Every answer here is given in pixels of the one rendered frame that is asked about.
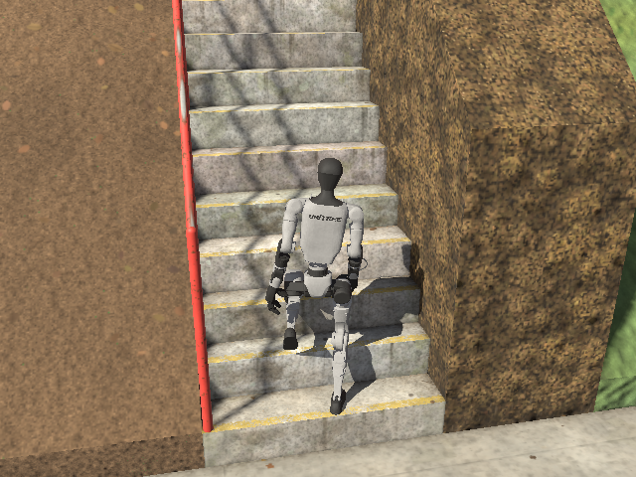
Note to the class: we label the stairs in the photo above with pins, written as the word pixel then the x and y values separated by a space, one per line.
pixel 276 86

